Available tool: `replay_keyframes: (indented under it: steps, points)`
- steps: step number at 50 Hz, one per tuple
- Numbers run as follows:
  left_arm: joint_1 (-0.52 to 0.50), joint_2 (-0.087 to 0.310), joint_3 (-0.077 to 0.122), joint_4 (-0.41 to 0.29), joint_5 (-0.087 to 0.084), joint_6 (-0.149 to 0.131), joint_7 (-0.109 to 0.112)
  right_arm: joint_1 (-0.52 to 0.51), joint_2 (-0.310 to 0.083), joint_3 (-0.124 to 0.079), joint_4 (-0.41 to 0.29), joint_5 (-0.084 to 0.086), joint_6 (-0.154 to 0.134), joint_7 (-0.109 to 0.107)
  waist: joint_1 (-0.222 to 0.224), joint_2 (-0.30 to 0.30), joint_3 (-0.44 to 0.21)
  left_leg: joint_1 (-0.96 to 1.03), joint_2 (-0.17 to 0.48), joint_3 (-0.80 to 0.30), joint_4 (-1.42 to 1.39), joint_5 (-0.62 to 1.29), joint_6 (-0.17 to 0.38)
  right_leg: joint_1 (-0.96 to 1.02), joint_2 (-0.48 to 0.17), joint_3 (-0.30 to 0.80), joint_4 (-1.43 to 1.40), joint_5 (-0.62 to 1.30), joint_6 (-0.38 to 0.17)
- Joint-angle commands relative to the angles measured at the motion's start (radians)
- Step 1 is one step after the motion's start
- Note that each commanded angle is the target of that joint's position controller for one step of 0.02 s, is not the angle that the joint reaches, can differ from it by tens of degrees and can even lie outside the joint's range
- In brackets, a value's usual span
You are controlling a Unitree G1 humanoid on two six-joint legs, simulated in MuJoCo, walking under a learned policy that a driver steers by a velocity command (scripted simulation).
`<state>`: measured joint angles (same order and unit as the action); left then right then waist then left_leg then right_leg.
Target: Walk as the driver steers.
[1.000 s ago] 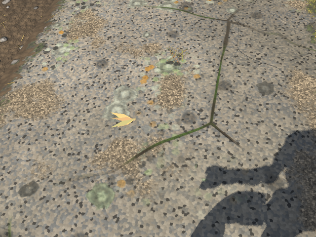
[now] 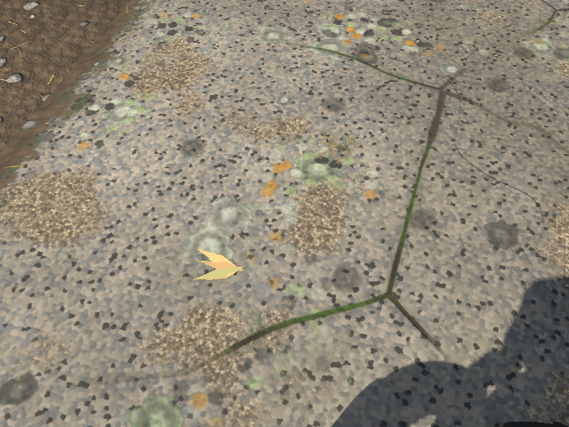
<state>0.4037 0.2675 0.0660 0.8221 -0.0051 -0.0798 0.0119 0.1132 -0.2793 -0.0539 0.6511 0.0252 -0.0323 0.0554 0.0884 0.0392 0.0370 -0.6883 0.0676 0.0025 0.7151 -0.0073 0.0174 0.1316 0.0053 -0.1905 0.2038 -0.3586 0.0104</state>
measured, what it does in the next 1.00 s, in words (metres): walks ahead: left foot, then right foot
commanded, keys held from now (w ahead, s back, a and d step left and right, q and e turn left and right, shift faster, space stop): w+q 0.34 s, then w+e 0.66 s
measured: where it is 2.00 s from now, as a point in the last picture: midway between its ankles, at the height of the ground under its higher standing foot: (338, 196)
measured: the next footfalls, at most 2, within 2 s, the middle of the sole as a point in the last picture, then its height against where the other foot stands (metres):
left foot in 0.10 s outside the picture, level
right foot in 0.62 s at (334, 382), level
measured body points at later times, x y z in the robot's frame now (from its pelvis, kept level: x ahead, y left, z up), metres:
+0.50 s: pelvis +0.29 +0.05 +0.01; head +0.32 +0.07 +0.46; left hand +0.44 +0.33 -0.08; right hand +0.42 -0.22 -0.09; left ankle +0.20 +0.11 -0.73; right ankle +0.52 -0.07 -0.68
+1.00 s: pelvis +0.58 +0.06 +0.01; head +0.62 +0.05 +0.46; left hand +0.61 +0.35 -0.10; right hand +0.82 -0.17 -0.06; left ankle +0.76 +0.23 -0.69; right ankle +0.53 -0.03 -0.73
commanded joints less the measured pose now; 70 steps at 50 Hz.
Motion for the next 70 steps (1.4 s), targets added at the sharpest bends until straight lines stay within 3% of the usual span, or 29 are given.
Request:
replay_keyframes:
  steps: [1, 3, 5, 6, 7, 8, 10, 12, 14, 20, 26, 29, 31, 32, 33, 34, 35, 37, 41, 47, 52, 54, 55, 56, 57, 58, 60, 64, 70]
  points:
    - [-0.031, 0.194, 0.045, -0.044, -0.011, 0.001, 0.006, -0.118, -0.055, -0.008, -0.122, 0.001, -0.017, 0.021, -0.036, -0.108, 0.077, 0.052, -0.039, 0.066, -0.073, -0.060, 0.057, -0.058, -0.284, 0.031, 0.021, 0.756, -0.126]
    - [-0.036, 0.234, 0.055, -0.046, -0.014, 0.018, 0.014, -0.004, -0.112, -0.037, -0.109, 0.000, -0.007, 0.018, -0.116, -0.150, -0.034, 0.235, -0.118, 0.119, -0.067, -0.156, 0.106, -0.024, -0.279, 0.003, 0.237, 1.122, -0.106]
    - [-0.042, 0.225, 0.045, -0.067, -0.013, 0.015, 0.021, 0.304, -0.219, -0.094, -0.041, 0.005, 0.013, -0.013, -0.281, -0.079, -0.200, 0.766, -0.112, 0.000, -0.131, -0.115, 0.182, -0.328, -0.220, -0.008, 0.706, 0.921, -0.047]
    - [0.090, 0.051, -0.011, -0.122, 0.030, -0.005, 0.000, 0.282, -0.334, -0.105, -0.044, 0.008, 0.007, -0.025, -0.136, 0.225, -0.316, 1.132, 0.188, -0.575, -0.189, -0.264, 0.374, -0.780, -0.024, 0.057, 1.118, -0.166, 0.017]
    - [-0.007, 0.131, -0.004, -0.133, 0.000, -0.045, -0.012, 0.324, -0.259, -0.083, -0.073, 0.003, -0.006, -0.024, -0.214, 0.116, -0.483, 1.163, 0.267, -0.875, -0.377, -0.450, 0.426, -0.863, 0.024, 0.300, 1.242, -0.237, 0.009]
    - [-0.136, 0.187, 0.013, -0.175, -0.042, -0.060, -0.016, 0.285, -0.209, -0.068, -0.055, -0.010, -0.019, -0.021, -0.229, 0.059, -0.307, 1.046, 0.234, -0.730, -0.427, -0.407, 0.352, -0.942, -0.024, 0.308, 1.224, -0.133, -0.009]
    - [-0.177, 0.161, 0.006, -0.177, -0.006, -0.068, -0.001, 0.151, -0.162, -0.050, -0.064, -0.008, -0.028, -0.022, -0.134, -0.071, -0.107, 0.726, 0.142, -0.494, -0.443, -0.175, 0.280, -0.862, -0.100, 0.285, 1.045, 0.011, -0.019]
    - [-0.118, 0.171, 0.014, -0.170, 0.010, -0.046, -0.001, 0.090, -0.146, -0.044, -0.085, -0.029, -0.035, -0.029, -0.067, -0.007, -0.088, 0.566, 0.106, -0.425, -0.480, -0.018, 0.293, -0.749, -0.126, 0.298, 0.986, 0.054, 0.003]
    - [-0.110, 0.148, 0.010, -0.162, 0.022, -0.026, -0.001, 0.092, -0.145, -0.044, -0.070, -0.018, -0.041, -0.036, -0.054, -0.013, -0.070, 0.480, 0.082, -0.354, -0.500, 0.051, 0.293, -0.723, -0.128, 0.273, 0.912, 0.081, 0.033]
    - [-0.317, 0.077, -0.023, -0.202, 0.019, -0.029, -0.015, 0.174, -0.150, -0.037, -0.005, -0.010, -0.038, -0.060, -0.142, 0.026, -0.030, 0.427, 0.001, -0.197, -0.498, 0.023, 0.207, -0.674, -0.078, 0.223, 0.472, 0.485, 0.060]
    - [-0.460, 0.110, -0.019, -0.249, -0.006, -0.042, -0.050, 0.280, -0.179, -0.036, 0.072, -0.014, -0.034, -0.056, -0.204, 0.030, 0.022, 0.685, 0.132, -0.247, -0.450, 0.056, 0.196, -0.783, -0.061, 0.220, 0.324, 0.428, -0.024]
    - [-0.396, 0.128, -0.010, -0.246, -0.010, -0.039, -0.062, 0.264, -0.194, -0.040, 0.087, -0.016, -0.020, -0.063, -0.154, 0.047, -0.011, 0.786, 0.147, -0.205, -0.352, 0.376, 0.162, -0.720, -0.017, 0.189, 0.301, 0.267, -0.083]
    - [-0.163, 0.187, 0.024, -0.189, -0.006, -0.036, -0.055, 0.220, -0.191, -0.033, 0.074, -0.025, -0.010, -0.071, -0.025, 0.032, -0.176, 0.716, 0.082, -0.114, -0.074, 0.661, 0.118, -0.367, 0.022, 0.170, 0.279, 0.329, -0.148]
    - [-0.012, 0.256, 0.040, -0.172, -0.001, -0.030, -0.050, 0.245, -0.150, -0.014, 0.046, -0.051, -0.015, -0.077, 0.013, -0.088, -0.312, 0.500, 0.024, -0.076, 0.220, 0.368, 0.080, -0.056, -0.152, 0.413, 0.309, 0.405, -0.230]
    - [0.023, 0.290, 0.052, -0.153, -0.011, -0.026, -0.057, 0.354, -0.068, 0.010, 0.039, -0.046, -0.035, -0.065, -0.048, -0.334, -0.381, 0.103, -0.162, -0.047, 0.529, -0.454, -0.001, 0.237, -0.338, 0.888, 0.202, 0.188, -0.386]
    - [0.031, 0.192, 0.030, -0.157, -0.029, -0.021, -0.055, 0.275, -0.149, 0.001, 0.032, -0.028, -0.057, -0.054, 0.001, -0.222, -0.341, -0.024, -0.118, -0.151, 0.602, -0.512, 0.004, 0.248, -0.327, 0.957, 0.120, 0.012, -0.353]
    - [-0.032, 0.168, 0.022, -0.171, -0.018, -0.014, -0.047, 0.163, -0.178, -0.008, -0.001, 0.000, -0.073, -0.045, 0.009, -0.153, -0.195, -0.083, -0.074, -0.140, 0.593, -0.425, 0.008, 0.131, -0.300, 0.829, 0.096, 0.044, -0.318]
    - [-0.101, 0.161, 0.018, -0.191, -0.002, -0.004, -0.041, 0.083, -0.156, -0.006, -0.024, -0.029, -0.092, -0.044, -0.036, -0.014, -0.069, -0.048, -0.021, -0.113, 0.469, -0.331, -0.002, -0.084, -0.227, 0.681, 0.063, 0.263, -0.296]
    - [-0.127, 0.156, 0.016, -0.194, -0.007, -0.001, -0.026, 0.122, -0.118, -0.001, -0.024, -0.046, -0.072, -0.050, -0.098, -0.091, -0.059, 0.050, 0.001, -0.081, 0.292, -0.299, -0.064, -0.245, -0.162, 0.561, 0.016, 0.454, -0.304]
    - [-0.049, 0.200, 0.032, -0.148, -0.019, 0.021, 0.003, -0.093, -0.071, 0.018, -0.068, -0.037, -0.075, -0.048, -0.026, -0.113, -0.032, 0.195, -0.071, -0.055, -0.105, 0.063, -0.099, -0.387, -0.077, 0.472, 0.033, 0.402, -0.225]
    - [-0.015, 0.190, 0.035, -0.126, -0.027, 0.040, 0.011, -0.139, -0.120, -0.006, -0.082, -0.019, -0.091, -0.038, -0.033, -0.143, -0.034, 0.258, -0.085, -0.109, -0.232, 0.013, -0.057, -0.272, -0.128, 0.607, 0.134, 0.302, -0.189]
    - [-0.042, 0.179, 0.035, -0.132, -0.022, 0.047, 0.010, -0.049, -0.146, -0.024, -0.059, -0.018, -0.098, -0.042, -0.088, -0.161, -0.057, 0.385, -0.080, -0.091, -0.280, -0.035, -0.014, -0.269, -0.118, 0.623, 0.217, 0.351, -0.164]
    - [-0.050, 0.144, 0.023, -0.141, -0.016, 0.045, 0.005, 0.051, -0.174, -0.039, -0.043, -0.028, -0.102, -0.049, -0.139, -0.141, -0.136, 0.561, -0.029, -0.114, -0.290, -0.047, 0.026, -0.308, -0.069, 0.584, 0.354, 0.372, -0.135]
    - [-0.034, 0.082, 0.001, -0.161, 0.004, 0.043, 0.002, 0.203, -0.227, -0.054, -0.031, -0.038, -0.099, -0.059, -0.191, -0.018, -0.284, 0.819, 0.146, -0.287, -0.271, -0.114, 0.088, -0.437, 0.002, 0.493, 0.633, 0.174, -0.099]
    - [0.102, 0.045, -0.014, -0.186, -0.029, 0.035, 0.002, 0.255, -0.277, -0.068, 0.004, -0.040, -0.082, -0.051, -0.124, 0.310, -0.370, 1.059, 0.338, -0.733, -0.363, -0.353, 0.234, -0.770, 0.108, 0.381, 0.909, -0.249, -0.048]
    - [0.087, 0.148, 0.005, -0.156, -0.038, 0.037, 0.006, 0.222, -0.182, -0.050, -0.014, -0.021, -0.078, -0.045, -0.141, 0.181, -0.274, 0.987, 0.336, -0.769, -0.407, -0.537, 0.211, -0.875, 0.020, 0.397, 1.030, -0.208, -0.033]
    - [-0.063, 0.181, 0.020, -0.175, -0.022, 0.046, 0.007, 0.143, -0.122, -0.031, -0.018, -0.028, -0.070, -0.048, -0.146, 0.021, -0.084, 0.757, 0.251, -0.490, -0.439, -0.351, 0.156, -0.866, -0.040, 0.343, 1.042, -0.043, -0.013]
    - [-0.095, 0.113, 0.017, -0.198, -0.025, 0.057, -0.010, 0.109, -0.092, -0.025, 0.019, -0.034, -0.080, -0.050, -0.105, 0.077, -0.020, 0.590, 0.170, -0.236, -0.525, -0.117, 0.158, -0.801, -0.106, 0.302, 0.958, 0.057, 0.000]
    - [-0.211, 0.075, 0.001, -0.241, -0.016, 0.051, -0.027, 0.127, -0.147, -0.041, 0.073, -0.029, -0.079, -0.052, -0.126, 0.020, 0.001, 0.617, 0.167, -0.043, -0.566, 0.080, 0.173, -0.842, -0.121, 0.280, 0.707, 0.275, 0.013]
Over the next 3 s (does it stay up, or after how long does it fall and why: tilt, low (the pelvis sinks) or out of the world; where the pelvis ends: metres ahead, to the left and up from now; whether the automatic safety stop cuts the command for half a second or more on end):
stays up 1.41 -0.01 0.00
